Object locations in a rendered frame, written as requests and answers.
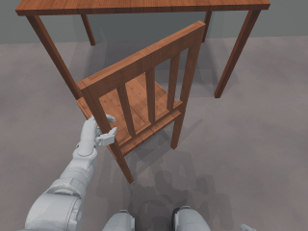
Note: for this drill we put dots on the left robot forearm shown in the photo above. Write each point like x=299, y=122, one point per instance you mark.
x=75, y=179

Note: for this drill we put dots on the table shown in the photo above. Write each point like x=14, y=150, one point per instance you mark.
x=32, y=9

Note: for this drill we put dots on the right robot thigh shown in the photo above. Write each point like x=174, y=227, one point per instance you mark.
x=190, y=220

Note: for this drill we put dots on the robot left upper arm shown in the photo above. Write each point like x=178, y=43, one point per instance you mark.
x=56, y=212

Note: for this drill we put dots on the robot left shin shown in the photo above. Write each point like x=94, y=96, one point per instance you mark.
x=123, y=211

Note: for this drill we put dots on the left robot hand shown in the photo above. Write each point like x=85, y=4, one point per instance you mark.
x=91, y=131

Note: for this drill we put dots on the chair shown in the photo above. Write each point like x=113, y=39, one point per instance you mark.
x=127, y=91

